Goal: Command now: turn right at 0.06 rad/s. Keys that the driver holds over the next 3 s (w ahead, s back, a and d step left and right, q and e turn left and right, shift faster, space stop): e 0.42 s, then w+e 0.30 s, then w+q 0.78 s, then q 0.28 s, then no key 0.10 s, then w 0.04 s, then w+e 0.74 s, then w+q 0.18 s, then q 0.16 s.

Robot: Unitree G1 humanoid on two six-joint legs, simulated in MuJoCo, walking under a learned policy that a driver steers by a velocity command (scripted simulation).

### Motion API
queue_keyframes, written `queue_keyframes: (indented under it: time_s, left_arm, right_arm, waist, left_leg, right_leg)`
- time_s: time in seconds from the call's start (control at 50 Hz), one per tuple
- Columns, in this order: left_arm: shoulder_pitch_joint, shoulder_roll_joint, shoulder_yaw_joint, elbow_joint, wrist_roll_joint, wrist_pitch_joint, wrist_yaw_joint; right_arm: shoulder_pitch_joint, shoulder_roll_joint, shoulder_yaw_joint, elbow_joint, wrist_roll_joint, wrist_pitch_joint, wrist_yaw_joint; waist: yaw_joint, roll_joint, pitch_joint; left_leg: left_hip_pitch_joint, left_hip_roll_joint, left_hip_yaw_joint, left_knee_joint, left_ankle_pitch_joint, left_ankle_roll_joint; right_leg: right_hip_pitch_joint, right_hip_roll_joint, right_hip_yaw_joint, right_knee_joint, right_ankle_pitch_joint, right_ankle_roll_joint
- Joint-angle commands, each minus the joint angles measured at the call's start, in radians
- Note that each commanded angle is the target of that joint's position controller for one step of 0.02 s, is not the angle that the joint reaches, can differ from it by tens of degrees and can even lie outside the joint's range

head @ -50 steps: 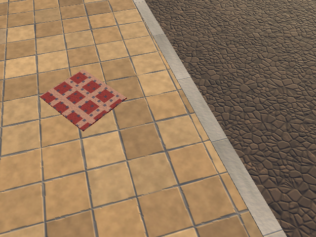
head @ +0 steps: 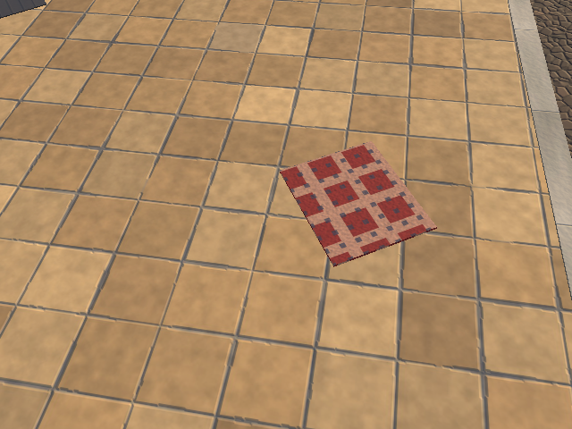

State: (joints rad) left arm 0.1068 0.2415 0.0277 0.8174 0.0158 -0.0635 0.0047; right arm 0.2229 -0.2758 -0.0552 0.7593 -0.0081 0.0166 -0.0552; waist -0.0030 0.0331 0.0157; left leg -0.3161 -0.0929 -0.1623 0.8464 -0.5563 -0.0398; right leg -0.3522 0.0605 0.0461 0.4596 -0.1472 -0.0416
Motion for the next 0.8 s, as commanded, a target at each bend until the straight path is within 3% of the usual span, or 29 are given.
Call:
queue_keyframes:
  time_s: [0.02,0.06,0.16,0.24,0.28,0.3,0.32,0.34,0.36,0.38,0.4,0.42,0.46,0.5,0.56,0.66,0.74,0.78,0.8]
  left_arm:
    - [-0.045,0.178,0.037,-0.072,-0.02,0.007,-0.009]
    - [-0.009,0.215,0.055,-0.073,-0.017,0.025,0.001]
    - [0.029,0.2,0.067,-0.086,-0.031,0.043,0.02]
    - [0.018,0.199,0.076,-0.104,-0.041,0.069,0.034]
    - [0.007,0.186,0.074,-0.118,-0.054,0.086,0.045]
    - [0.021,0.15,0.063,-0.127,-0.051,0.089,0.048]
    - [0.035,0.094,0.051,-0.158,-0.043,0.08,0.042]
    - [0.036,0.172,0.075,-0.16,-0.029,0.065,0.039]
    - [0.084,0.225,0.096,-0.131,-0.034,0.067,0.035]
    - [0.13,0.217,0.1,-0.097,-0.034,0.078,0.036]
    - [0.156,0.197,0.098,-0.079,-0.028,0.091,0.04]
    - [0.157,0.178,0.094,-0.082,-0.027,0.099,0.039]
    - [0.103,0.156,0.082,-0.121,-0.037,0.097,0.027]
    - [0.017,0.151,0.074,-0.167,-0.042,0.087,0.015]
    - [-0.03,0.137,0.068,-0.209,-0.041,0.066,-0.002]
    - [-0.066,0.099,0.051,-0.258,-0.043,0.045,-0.031]
    - [-0.098,0.079,0.039,-0.289,-0.045,0.038,-0.052]
    - [-0.075,0.076,0.035,-0.287,-0.044,0.032,-0.055]
    - [-0.025,0.089,0.042,-0.273,-0.043,0.028,-0.055]
  right_arm:
    - [0.061,-0.108,-0.034,-0.024,-0.001,0.012,-0.006]
    - [0.04,-0.077,-0.027,-0.023,0.013,0.003,-0.01]
    - [0.001,-0.066,-0.025,-0.022,0.026,-0.015,-0.017]
    - [0.027,-0.069,-0.026,-0.014,0.031,-0.038,0.004]
    - [0.085,-0.087,-0.036,0.005,0.029,-0.049,0.018]
    - [0.108,-0.144,-0.05,0.003,0.012,-0.047,0.015]
    - [0.068,-0.238,-0.069,-0.014,-0.015,-0.038,0.014]
    - [0.014,-0.207,-0.061,-0.043,-0.057,-0.045,0.019]
    - [-0.062,-0.144,-0.042,-0.073,-0.05,-0.054,0.016]
    - [-0.11,-0.113,-0.033,-0.086,-0.028,-0.059,0.015]
    - [-0.12,-0.102,-0.028,-0.091,-0.007,-0.062,0.013]
    - [-0.109,-0.097,-0.022,-0.088,0.002,-0.061,0.011]
    - [-0.026,-0.101,-0.022,-0.07,0.003,-0.055,0.004]
    - [0.047,-0.113,-0.025,-0.054,0.004,-0.054,-0.004]
    - [0.097,-0.15,-0.039,-0.038,0.003,-0.068,0.001]
    - [0.097,-0.178,-0.056,-0.029,0.013,-0.09,0.025]
    - [0.111,-0.192,-0.065,-0.013,0.033,-0.098,0.048]
    - [0.121,-0.196,-0.062,0.007,0.047,-0.095,0.062]
    - [0.096,-0.205,-0.061,0.011,0.056,-0.091,0.066]
  waist:
    - [-0.024,-0.142,-0.07]
    - [-0.007,-0.159,-0.068]
    - [0.015,-0.196,-0.106]
    - [-0.004,-0.207,-0.115]
    - [-0.041,-0.188,-0.114]
    - [-0.038,-0.097,-0.116]
    - [0.009,0.192,-0.067]
    - [0.002,0.211,-0.048]
    - [0.04,0.124,-0.036]
    - [0.059,0.078,-0.027]
    - [0.055,0.067,-0.027]
    - [0.045,0.066,-0.017]
    - [-0.002,0.087,-0.019]
    - [-0.062,0.112,0.012]
    - [-0.091,0.089,0.036]
    - [-0.094,0.089,0.062]
    - [-0.091,0.079,0.069]
    - [-0.061,0.081,0.068]
    - [-0.011,0.076,0.058]
  left_leg:
    - [-0.106,0.078,0.032,0.046,0.028,-0.057]
    - [-0.075,0.044,0.075,-0.007,0.04,-0.059]
    - [-0.044,0.031,0.069,-0.122,0.112,-0.04]
    - [0.046,0.025,0.078,-0.302,0.212,-0.01]
    - [0.189,0.044,0.103,-0.495,0.359,0.024]
    - [0.299,0.184,-0.007,-0.542,0.363,0.072]
    - [0.285,0.396,-0.262,-0.6,0.46,0.204]
    - [0.17,0.518,-0.356,-0.619,0.525,0.305]
    - [0.15,0.468,-0.264,-0.603,0.551,0.293]
    - [0.155,0.39,-0.152,-0.577,0.569,0.243]
    - [0.182,0.354,-0.088,-0.56,0.59,0.218]
    - [0.187,0.343,-0.042,-0.546,0.674,0.221]
    - [0.241,0.321,0.004,-0.6,0.446,0.227]
    - [0.327,0.344,-0.034,-0.658,0.239,0.236]
    - [0.404,0.389,-0.037,-0.695,0.221,0.244]
    - [0.371,0.403,0.082,-0.723,0.28,0.238]
    - [0.292,0.394,0.168,-0.696,0.323,0.226]
    - [0.245,0.41,0.158,-0.682,0.355,0.23]
    - [0.209,0.407,0.17,-0.635,0.414,0.22]
  right_leg:
    - [0.171,-0.264,0.372,-0.148,0.155,-0.174]
    - [0.159,-0.222,0.34,-0.159,0.14,-0.169]
    - [0.194,-0.215,0.387,-0.165,0.111,-0.175]
    - [0.172,-0.202,0.423,-0.148,0.109,-0.157]
    - [0.084,-0.148,0.396,-0.096,0.047,-0.099]
    - [-0.055,-0.09,0.338,0.021,-0.093,-0.046]
    - [-0.245,0.081,0.147,0.232,-0.345,0.007]
    - [-0.268,0.031,0.133,0.462,-0.464,0.041]
    - [-0.246,0.007,0.15,0.587,-0.403,0.05]
    - [-0.249,0.01,0.133,0.65,-0.335,0.066]
    - [-0.269,0.008,0.128,0.713,-0.281,0.085]
    - [-0.284,0.003,0.119,0.77,-0.256,0.104]
    - [-0.34,-0.038,0.063,0.744,-0.167,0.124]
    - [-0.422,-0.068,0.045,0.659,-0.132,0.137]
    - [-0.462,-0.098,0.043,0.543,-0.122,0.131]
    - [-0.388,-0.141,-0.019,0.378,-0.091,0.083]
    - [-0.243,-0.134,-0.072,0.252,-0.126,0.027]
    - [-0.13,-0.106,-0.095,0.186,-0.152,-0.012]
    - [-0.034,-0.083,-0.117,0.121,-0.127,-0.033]
